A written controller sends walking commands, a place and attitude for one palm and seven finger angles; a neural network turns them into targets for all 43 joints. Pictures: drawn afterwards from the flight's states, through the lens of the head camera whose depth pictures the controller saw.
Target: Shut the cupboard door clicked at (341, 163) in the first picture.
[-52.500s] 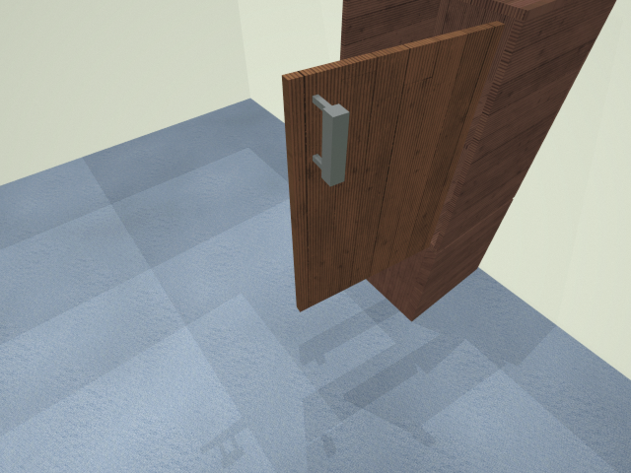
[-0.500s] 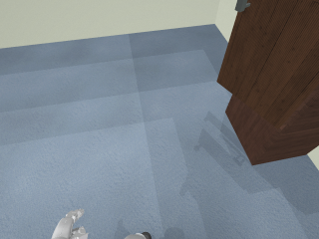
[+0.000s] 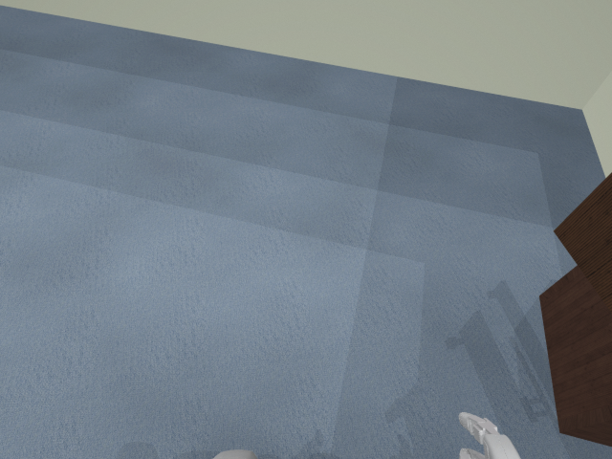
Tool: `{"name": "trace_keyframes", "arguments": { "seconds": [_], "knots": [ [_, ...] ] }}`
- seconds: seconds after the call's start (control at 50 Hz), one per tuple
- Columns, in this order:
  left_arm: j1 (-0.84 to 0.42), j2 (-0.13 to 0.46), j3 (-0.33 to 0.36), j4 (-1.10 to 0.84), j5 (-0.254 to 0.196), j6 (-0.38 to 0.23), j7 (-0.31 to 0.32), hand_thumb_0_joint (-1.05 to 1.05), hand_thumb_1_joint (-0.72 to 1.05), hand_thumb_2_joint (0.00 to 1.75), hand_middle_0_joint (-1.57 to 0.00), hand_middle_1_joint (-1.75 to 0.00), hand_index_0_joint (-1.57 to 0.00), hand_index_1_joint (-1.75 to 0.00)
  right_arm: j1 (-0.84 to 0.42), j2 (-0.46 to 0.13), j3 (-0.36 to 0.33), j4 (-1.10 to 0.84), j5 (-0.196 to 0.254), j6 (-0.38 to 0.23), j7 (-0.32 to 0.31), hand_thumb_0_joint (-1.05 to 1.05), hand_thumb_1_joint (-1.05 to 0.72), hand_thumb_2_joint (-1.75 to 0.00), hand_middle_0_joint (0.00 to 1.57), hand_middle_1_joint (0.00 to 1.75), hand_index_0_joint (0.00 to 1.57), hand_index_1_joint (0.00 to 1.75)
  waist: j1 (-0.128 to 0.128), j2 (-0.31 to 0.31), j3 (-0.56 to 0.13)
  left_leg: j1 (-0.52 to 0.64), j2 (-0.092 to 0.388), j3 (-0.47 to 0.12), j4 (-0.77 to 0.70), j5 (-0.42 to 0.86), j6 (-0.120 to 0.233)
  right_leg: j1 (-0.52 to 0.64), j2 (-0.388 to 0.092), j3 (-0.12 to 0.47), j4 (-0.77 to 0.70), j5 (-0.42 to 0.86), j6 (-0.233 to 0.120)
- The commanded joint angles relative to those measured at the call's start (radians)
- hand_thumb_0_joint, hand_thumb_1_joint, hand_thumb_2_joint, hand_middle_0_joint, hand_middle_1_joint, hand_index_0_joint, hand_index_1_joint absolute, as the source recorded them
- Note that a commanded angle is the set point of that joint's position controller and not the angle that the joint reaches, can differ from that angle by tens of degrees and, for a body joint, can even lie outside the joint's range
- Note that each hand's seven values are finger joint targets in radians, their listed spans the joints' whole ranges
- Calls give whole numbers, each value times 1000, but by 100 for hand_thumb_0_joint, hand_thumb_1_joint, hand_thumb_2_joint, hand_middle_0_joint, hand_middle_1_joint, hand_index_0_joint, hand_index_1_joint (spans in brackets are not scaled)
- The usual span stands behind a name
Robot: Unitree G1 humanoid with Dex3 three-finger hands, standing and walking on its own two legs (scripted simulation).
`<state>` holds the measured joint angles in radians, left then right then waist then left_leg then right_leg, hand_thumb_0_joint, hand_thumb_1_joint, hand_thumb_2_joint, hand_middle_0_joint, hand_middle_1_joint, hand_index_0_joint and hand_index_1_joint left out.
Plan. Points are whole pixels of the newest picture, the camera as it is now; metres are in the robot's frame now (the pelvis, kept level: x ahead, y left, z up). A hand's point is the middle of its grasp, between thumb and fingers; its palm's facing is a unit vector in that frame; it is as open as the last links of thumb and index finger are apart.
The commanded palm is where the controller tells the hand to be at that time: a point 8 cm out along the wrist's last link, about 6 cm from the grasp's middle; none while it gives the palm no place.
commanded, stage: walk to a spot facing it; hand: left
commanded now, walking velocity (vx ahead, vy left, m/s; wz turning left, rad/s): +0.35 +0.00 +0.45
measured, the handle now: out of the picture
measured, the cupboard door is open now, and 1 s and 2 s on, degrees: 24 24 24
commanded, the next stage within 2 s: turn to face it in 0.82 s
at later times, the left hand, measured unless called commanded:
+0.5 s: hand (224, 358) +0.26 +0.15 -0.13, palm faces +0.18 -0.95 -0.24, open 7.4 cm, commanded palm none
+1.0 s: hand (195, 372) +0.25 +0.21 -0.18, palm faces +0.52 -0.83 -0.22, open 7.4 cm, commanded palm none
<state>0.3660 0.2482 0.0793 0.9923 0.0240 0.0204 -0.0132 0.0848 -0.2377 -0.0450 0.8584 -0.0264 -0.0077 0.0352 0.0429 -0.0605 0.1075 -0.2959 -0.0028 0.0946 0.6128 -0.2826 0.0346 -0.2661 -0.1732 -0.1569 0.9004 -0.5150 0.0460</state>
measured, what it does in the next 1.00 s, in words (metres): walks ahead, turning left: right foot, then left foot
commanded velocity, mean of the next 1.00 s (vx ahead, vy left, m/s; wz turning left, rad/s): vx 0.16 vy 0.00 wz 0.39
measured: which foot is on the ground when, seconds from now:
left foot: down 0.00-0.38, up 0.40-0.86, down 0.88-1.00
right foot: up 0.00-0.36, down 0.38-0.88, up 0.90-1.00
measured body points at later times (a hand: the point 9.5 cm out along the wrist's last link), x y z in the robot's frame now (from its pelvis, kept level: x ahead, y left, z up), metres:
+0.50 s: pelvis +0.19 -0.05 +0.01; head +0.23 -0.07 +0.46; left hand +0.25 +0.20 -0.11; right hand +0.21 -0.29 -0.15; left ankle +0.07 +0.08 -0.62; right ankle +0.25 -0.13 -0.72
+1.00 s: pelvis +0.31 +0.01 +0.00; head +0.35 +0.06 +0.44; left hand +0.22 +0.25 -0.16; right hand +0.56 -0.14 -0.12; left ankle +0.34 +0.11 -0.72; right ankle +0.31 -0.14 -0.64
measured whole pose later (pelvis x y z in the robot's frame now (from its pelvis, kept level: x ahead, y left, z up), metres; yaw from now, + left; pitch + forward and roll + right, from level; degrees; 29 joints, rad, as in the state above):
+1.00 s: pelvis +0.31 +0.01 +0.00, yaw +29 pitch +0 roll -1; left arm 0.24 0.22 0.06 0.93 0.01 0.03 0.02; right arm 0.08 -0.24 -0.02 0.86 -0.03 -0.01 0.00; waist 0.03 -0.03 0.14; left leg -0.41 -0.02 0.09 0.65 -0.24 0.09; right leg -0.41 -0.11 -0.09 1.20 -0.55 0.06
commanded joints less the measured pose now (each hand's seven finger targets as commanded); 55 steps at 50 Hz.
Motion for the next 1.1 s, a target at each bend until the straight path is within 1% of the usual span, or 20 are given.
{"name": "trace_keyframes", "arguments": {
  "seconds": [0.0,0.06,0.22,0.28,0.32,0.34,0.36,0.38,0.44,0.48,0.62,0.74,0.78,0.82,0.84,0.86,0.88,0.9,0.98,1.08],
  "knots": [
    [-241,89,21,-195,10,-45,0,0,90,90,-20,-30,-20,-30,256,-220,-57,10,-1,-6,-39,0,-90,-90,20,30,20,30,-151,198,-59,269,333,-477,-365,-123,182,-463,1,138,284,47,-3],
    [-158,79,20,-149,10,-31,-18,0,90,90,-20,-30,-20,-30,155,-164,-36,-8,2,-29,-44,0,-90,-90,20,30,20,30,-73,209,16,134,232,-348,-426,-74,147,-393,21,140,229,221,12],
    [-251,51,9,-185,1,-40,-28,0,90,90,-20,-30,-20,-30,222,-146,-40,47,-1,-42,-45,0,-90,-90,20,30,20,30,-68,181,15,112,199,-266,-422,20,162,-264,69,105,-153,338,22],
    [-232,58,14,-183,2,-54,-29,0,90,90,-20,-30,-20,-30,228,-147,-43,67,-3,-41,-44,0,-90,-90,20,30,20,30,-53,168,1,74,205,-270,-358,26,149,-110,111,83,-254,355,10],
    [-70,88,30,-135,5,-66,-23,0,90,90,-20,-30,-20,-30,202,-134,-39,73,3,-39,-45,0,-90,-90,20,30,20,30,29,103,-47,-37,152,-235,-182,56,111,156,129,96,-344,350,-10],
    [91,164,49,-92,15,-85,-14,0,90,90,-20,-30,-20,-30,217,-97,-35,69,15,-44,-37,0,-90,-90,20,30,20,30,94,-87,-146,-155,51,-152,117,11,66,384,7,249,-464,181,-48],
    [198,272,76,-68,21,-88,0,0,90,90,-20,-30,-20,-30,275,-17,-20,42,28,-51,-36,0,-90,-90,20,30,20,30,110,-399,-281,-326,-105,-89,493,-331,24,531,-296,682,-641,59,-138],
    [136,245,64,-83,6,-77,15,0,90,90,-20,-30,-20,-30,237,-59,-31,30,19,-41,-33,0,-90,-90,20,30,20,30,79,-286,-195,-376,-29,-172,669,-305,34,396,-324,740,-720,-54,-157],
    [-78,86,25,-128,9,-84,29,0,90,90,-20,-30,-20,-30,188,-40,-31,69,7,-34,-24,0,-90,-90,20,30,20,30,-18,-65,-111,-357,83,-180,743,-48,2,160,-236,418,-689,106,-147],
    [-105,50,16,-126,8,-97,29,0,90,90,-20,-30,-20,-30,224,0,-25,86,6,-13,-11,0,-90,-90,20,30,20,30,-57,-44,-120,-298,86,-144,670,0,-15,114,-180,203,-672,335,-122],
    [-43,44,7,-77,1,-103,36,0,90,90,-20,-30,-20,-30,118,41,-13,43,3,25,4,0,-90,-90,20,30,20,30,-57,-48,-72,-360,86,-38,409,36,-58,217,-168,-45,-610,879,-123],
    [-29,102,14,-72,4,-83,37,0,90,90,-20,-30,-20,-30,7,7,-7,-19,5,23,12,0,-90,-90,20,30,20,30,-41,-82,-66,-292,50,32,155,5,-32,310,-204,-85,-508,1025,-120],
    [-54,133,23,-87,4,-77,37,0,90,90,-20,-30,-20,-30,49,-26,-14,-22,4,19,9,0,-90,-90,20,30,20,30,-67,-91,-100,-186,23,43,88,-8,-12,307,-223,-95,-403,1107,-115],
    [-74,156,30,-109,-5,-67,34,0,90,90,-20,-30,-20,-30,163,-81,-31,-1,-3,15,2,0,-90,-90,20,30,20,30,-132,-46,-166,55,-25,57,-40,123,6,212,-188,-143,-183,1026,-75],
    [-68,135,26,-126,-12,-62,31,0,90,90,-20,-30,-20,-30,249,-156,-50,10,-11,7,-6,0,-90,-90,20,30,20,30,-171,99,-260,275,93,-101,-93,423,69,38,-119,-154,48,739,-24],
    [-68,63,5,-171,-28,-53,23,0,90,90,-20,-30,-20,-30,311,-277,-75,11,-9,0,-18,0,-90,-90,20,30,20,30,-183,381,-335,455,412,-543,-130,960,249,-280,65,-92,352,-157,42],
    [-147,100,-2,-209,-16,-34,36,0,90,90,-20,-30,-20,-30,348,-296,-71,26,11,11,-32,0,-90,-90,20,30,20,30,-197,226,-370,441,436,-549,-147,975,291,-299,75,94,443,-187,15],
    [-154,74,6,-231,-14,-35,44,0,90,90,-20,-30,-20,-30,292,-274,-63,8,3,9,-38,0,-90,-90,20,30,20,30,-153,141,-264,328,434,-465,-163,817,282,-301,45,115,414,-145,11],
    [-36,27,-6,-108,1,2,34,0,90,90,-20,-30,-20,-30,72,-118,-7,-39,2,-7,-66,0,-90,-90,20,30,20,30,-42,195,-221,95,271,-275,-285,341,147,-188,54,168,295,89,15],
    [-43,1,-25,-69,4,22,27,0,90,90,-20,-30,-20,-30,75,-98,0,15,0,-2,-66,0,-90,-90,20,30,20,30,-30,182,-124,3,253,-181,-371,98,115,-87,102,144,1,127,2]
  ]
}}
